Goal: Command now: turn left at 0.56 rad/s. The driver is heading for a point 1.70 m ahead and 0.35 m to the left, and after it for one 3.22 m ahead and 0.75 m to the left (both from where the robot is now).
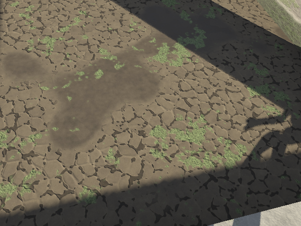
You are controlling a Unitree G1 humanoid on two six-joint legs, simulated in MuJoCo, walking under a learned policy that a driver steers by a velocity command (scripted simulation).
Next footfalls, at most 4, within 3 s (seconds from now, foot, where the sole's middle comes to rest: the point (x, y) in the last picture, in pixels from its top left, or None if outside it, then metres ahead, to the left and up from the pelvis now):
0.24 right None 0.07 -0.17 -0.78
0.62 left None -0.05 0.07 -0.78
0.98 right None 0.04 -0.12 -0.78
1.70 left None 0.15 0.16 -0.78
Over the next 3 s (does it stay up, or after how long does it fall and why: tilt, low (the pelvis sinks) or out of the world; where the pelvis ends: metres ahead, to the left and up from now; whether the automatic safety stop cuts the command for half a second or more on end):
stays up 0.14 0.06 -0.02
